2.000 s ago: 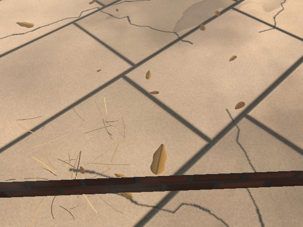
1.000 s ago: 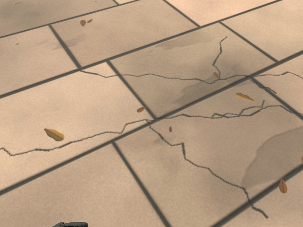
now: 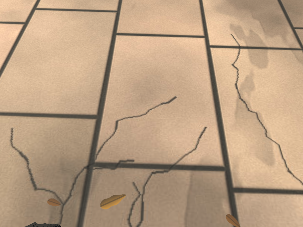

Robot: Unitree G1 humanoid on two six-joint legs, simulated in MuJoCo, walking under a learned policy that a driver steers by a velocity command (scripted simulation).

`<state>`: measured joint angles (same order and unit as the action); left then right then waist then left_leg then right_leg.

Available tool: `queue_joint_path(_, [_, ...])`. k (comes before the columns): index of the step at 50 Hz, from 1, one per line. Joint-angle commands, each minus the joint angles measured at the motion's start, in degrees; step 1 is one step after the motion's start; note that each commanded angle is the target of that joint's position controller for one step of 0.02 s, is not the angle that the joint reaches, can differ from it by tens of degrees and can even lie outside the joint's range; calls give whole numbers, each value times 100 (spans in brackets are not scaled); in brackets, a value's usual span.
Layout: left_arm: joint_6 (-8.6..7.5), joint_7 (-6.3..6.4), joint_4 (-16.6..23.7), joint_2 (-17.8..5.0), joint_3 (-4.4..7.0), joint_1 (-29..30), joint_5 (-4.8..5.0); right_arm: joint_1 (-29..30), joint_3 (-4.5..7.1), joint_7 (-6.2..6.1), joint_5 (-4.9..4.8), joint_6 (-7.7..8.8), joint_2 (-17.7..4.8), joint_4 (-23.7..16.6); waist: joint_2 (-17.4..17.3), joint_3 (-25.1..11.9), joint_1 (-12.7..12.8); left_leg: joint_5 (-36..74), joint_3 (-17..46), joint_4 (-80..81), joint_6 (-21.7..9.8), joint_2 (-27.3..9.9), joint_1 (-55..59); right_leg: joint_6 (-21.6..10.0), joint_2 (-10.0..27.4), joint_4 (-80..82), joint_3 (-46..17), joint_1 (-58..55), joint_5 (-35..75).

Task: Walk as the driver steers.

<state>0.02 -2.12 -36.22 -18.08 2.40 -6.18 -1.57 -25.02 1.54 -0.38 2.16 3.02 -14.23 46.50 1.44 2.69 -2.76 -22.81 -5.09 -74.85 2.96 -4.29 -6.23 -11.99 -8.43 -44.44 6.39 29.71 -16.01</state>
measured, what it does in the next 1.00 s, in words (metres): walks ahead, turning left: left foot, then right foot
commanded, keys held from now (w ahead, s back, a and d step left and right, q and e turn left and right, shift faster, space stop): w+e+shift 0.02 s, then w+shift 0.12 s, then w+q+shift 0.34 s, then q+shift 0.52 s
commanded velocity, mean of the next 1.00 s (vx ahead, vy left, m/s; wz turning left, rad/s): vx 0.69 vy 0.00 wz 0.37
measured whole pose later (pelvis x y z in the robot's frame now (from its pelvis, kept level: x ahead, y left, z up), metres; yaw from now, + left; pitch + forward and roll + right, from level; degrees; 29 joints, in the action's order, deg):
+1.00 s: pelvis +0.78 +0.05 +0.04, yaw +29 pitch +1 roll -2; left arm -1.6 2.0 -39.0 -14.9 2.3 -5.4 -1.4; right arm -9.8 5.0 -1.9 -1.5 -2.6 -20.9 33.6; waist -1.9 5.1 0.0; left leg -23.4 0.6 -67.7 5.3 -3.1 -35.7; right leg -1.0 0.2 -22.9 4.3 20.2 -4.1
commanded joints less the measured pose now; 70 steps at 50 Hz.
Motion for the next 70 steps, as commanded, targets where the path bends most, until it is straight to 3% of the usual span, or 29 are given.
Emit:
queue_joint_path(1, [-1, 246, -168, -1298, 521, -1582, 40, 1057, 139, 11, -29, 390, -1068, -1340, -451, -524, 683, 220, 926, -958, -105, -59, -4455, -1260, 2076, 3055, -4630, -3981, -349])
queue_joint_path(5, [-384, 275, -265, -628, 225, -1094, 68, 745, 52, 48, 213, -31, -784, -1143, -608, 88, -114, -120, 827, 627, 108, -527, -3081, -936, 1377, 3288, -3097, -1386, 611])
queue_joint_path(11, [-718, 83, -652, -699, 230, -1570, 225, 2172, -101, 280, -125, 36, -447, -1416, -205, 364, 509, 3614, 245, 3757, -415, -336, -1804, -274, 1072, 4206, -1799, -1215, 1863])
queue_joint_path(15, [-692, 169, -970, -1012, 258, -1933, 61, 2328, 36, 252, -80, 62, -709, -1351, -34, 146, 569, 2696, -151, 4336, -909, 254, -2150, 117, 1497, 3504, -1166, -3435, 5025])
queue_joint_path(18, [-472, 349, -927, -1204, 303, -1462, -249, -210, 321, 150, -136, -7, -1173, -606, 317, -1167, -813, 1408, -262, 4221, -1199, 938, 84, 458, 1593, 135, -557, -3460, 7199])
queue_joint_path(19, [-489, 351, -766, -932, 208, -1379, -183, -1141, 502, 78, -75, -60, -1640, -370, -159, -1599, -1163, 274, 688, 3974, -1543, 381, 1659, 609, 1209, -2205, -334, -1828, 5747])
queue_joint_path(20, [-636, 200, -501, -293, 63, -1732, 82, -1111, 661, 116, -70, -111, -2136, -251, -2539, -2095, -507, -614, 4478, 5161, -2501, -1013, 2902, 1090, -68, -4580, -500, 502, 120])
queue_joint_path(21, [-727, 223, -370, -463, -19, -1477, -29, -351, 593, 208, -93, -116, -1727, -457, -1535, -1977, -374, -711, 5605, 5891, -2669, -1181, 2924, 968, 181, -4888, -1197, 1442, -409])
queue_joint_path(23, [-812, 191, -159, -527, -110, -650, -117, -72, 489, 186, -145, -78, -1226, -380, 116, -849, -199, -293, 4346, 5995, -2296, -954, 1263, 907, 922, -3801, -1343, 1336, 16])
queue_joint_path(24, [-754, 177, 38, -426, -136, -309, -212, -58, 413, 153, -148, -54, -1023, -248, 308, -412, -24, 35, 3817, 6104, -2087, -632, 433, 951, 1087, -3287, -1311, 1104, -88])
queue_joint_path(26, [-538, 162, 127, -322, -212, -462, -280, 117, 366, 116, -158, 21, -1053, -212, 35, 88, 385, 2109, 3302, 6124, -2132, -383, -536, 1174, 1150, -2738, -1160, 824, -403])
queue_joint_path(30, [-456, 135, 492, -83, -380, 126, -111, 348, 447, 149, -212, 75, -1333, -268, -206, 133, 492, 5112, 2023, 6009, -1770, 361, -1710, 1442, 853, -356, -563, -326, 637])
queue_joint_path(31, [-675, 187, 609, -141, -286, 646, 113, 576, 422, 3, -528, 157, -1098, -540, -212, 46, 231, 4280, 2130, 5928, -1552, 544, -1866, 1490, 548, 507, -801, -540, 1189])
queue_joint_path(34, [-757, 263, 701, -326, -124, 882, 167, 129, 532, -179, -508, 19, -1397, -339, -508, -497, 33, 3107, 2603, 5523, -1003, 598, -1352, 1534, 188, 1820, -1075, -1447, 2579])
queue_joint_path(37, [-734, 322, 604, -502, 57, 302, 179, 429, 540, -264, -470, -163, -1132, -503, -749, -889, 417, 3021, 2704, 4037, -506, 962, -1044, 1416, 338, 2341, -1248, -2380, 3081])
queue_joint_path(38, [-718, 330, 390, -547, 105, -601, 98, 586, 471, -245, -415, -194, -883, -678, -689, -1517, 803, 2585, 2427, 2751, -258, 1159, -1240, 1215, 833, 2221, -1438, -3443, 3477])
queue_joint_path(39, [-645, 356, 276, -707, 98, -1236, 44, 209, 232, -226, -171, -242, -108, -856, 492, -2237, 710, -1627, 1791, 922, -83, 1565, -2321, 753, 2406, 1372, -2692, -4847, 5915])
queue_joint_path(40, [-552, 272, 239, -803, 88, -1242, -10, -1223, 159, -108, -378, -233, -374, -932, 1759, -3354, 97, -2290, 1870, -819, 13, 1333, -2987, -542, 4101, 1307, -4875, -5677, 5677])
queue_joint_path(41, [-464, 305, 447, -689, 171, -563, 47, -1097, 269, -87, -437, -325, -905, -842, 1228, -3145, 129, -1349, 1631, -1294, 159, 689, -3256, -673, 3788, 1808, -4943, -5047, 3314])
queue_joint_path(43, [-270, 419, 588, -165, 21, 127, 58, 208, 457, -175, -414, -489, -1305, -1074, 226, -1597, 265, -387, 1070, -977, 310, 329, -3420, -130, 2758, 2317, -3129, -3333, 1980])
queue_joint_path(46, [-226, 423, 285, -256, 105, 327, -1, 548, 405, -184, -376, -593, -896, -1379, 453, -680, 61, -258, 827, 3, 287, 50, -2898, -21, 2207, 2696, -1778, -1725, 2839])
queue_joint_path(48, [-254, 431, 86, -414, 204, 231, 6, 763, 329, -169, -358, -548, -643, -1525, 512, -840, 98, -126, 754, 637, 268, -70, -2882, -183, 2374, 2770, -1468, -1869, 3519])
queue_joint_path(58, [-151, 287, -202, -922, 496, 439, 275, 1453, 502, 142, -339, -753, -1050, -1729, 478, -803, 104, 944, 125, 3642, -379, 6, -1302, 372, 2688, 2410, -147, -1853, 1422])
queue_joint_path(60, [-102, 232, -441, -610, 430, -82, 305, 1064, 623, 67, -264, -718, -1227, -1596, -215, -773, 49, 1767, 407, 4723, -744, 232, -279, 916, 2224, 1226, 232, -1302, 627])
queue_joint_path(61, [-59, 195, -305, -394, 358, -331, 76, 840, 806, -46, -222, -667, -2042, -1693, -2163, -716, 232, 4112, 2582, 5086, -1478, -1291, 698, 1545, 1409, -829, 767, 399, -1611])
queue_joint_path(62, [-60, 262, -57, -490, 355, 217, 11, 971, 749, -23, -30, -528, -2074, -1888, -2041, -1126, -78, 4081, 3574, 5351, -2401, -1847, 463, 1665, 892, -2131, -354, 1176, -2245])
queue_joint_path(64, [-6, 350, -95, -622, 406, 414, 227, 1235, 609, 2, -70, -339, -1619, -1781, -1024, -1007, 24, 3301, 2637, 5397, -1939, -1378, 99, 1444, 1104, -2432, -815, 1203, -1394])
queue_joint_path(65, [29, 403, -223, -613, 410, 272, 176, 1499, 531, -35, -172, -337, -1363, -1799, -784, -1010, 151, 3129, 2349, 5320, -1679, -1169, 17, 1455, 1191, -2276, -863, 1115, -1053])
queue_joint_path(70, [103, 321, -542, -211, 230, -272, 201, 2004, 224, -130, -93, -312, -666, -1727, -788, -1269, 408, 3310, 1357, 5206, -1467, -770, -447, 1610, 1245, -1101, -739, -192, -293])
Velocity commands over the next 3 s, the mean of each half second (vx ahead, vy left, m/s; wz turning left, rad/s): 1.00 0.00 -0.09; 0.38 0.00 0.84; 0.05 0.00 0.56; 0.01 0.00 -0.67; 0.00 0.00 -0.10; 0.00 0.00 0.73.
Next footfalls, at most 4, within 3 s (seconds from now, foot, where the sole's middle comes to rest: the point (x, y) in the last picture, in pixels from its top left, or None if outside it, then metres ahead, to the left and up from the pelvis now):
0.36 left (118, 199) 0.58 0.13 -0.73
0.76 right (146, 128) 0.96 0.00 -0.73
1.20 left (99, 155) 0.80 0.23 -0.73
1.60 right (139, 133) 0.93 0.03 -0.73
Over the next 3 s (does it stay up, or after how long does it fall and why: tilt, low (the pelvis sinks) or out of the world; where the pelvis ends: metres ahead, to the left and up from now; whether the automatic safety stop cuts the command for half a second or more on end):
stays up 0.81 0.15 0.05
